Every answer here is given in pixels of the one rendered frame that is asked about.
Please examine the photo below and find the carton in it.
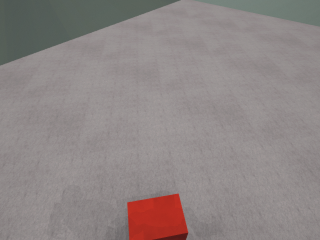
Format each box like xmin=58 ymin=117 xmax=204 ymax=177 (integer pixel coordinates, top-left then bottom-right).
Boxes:
xmin=127 ymin=193 xmax=189 ymax=240

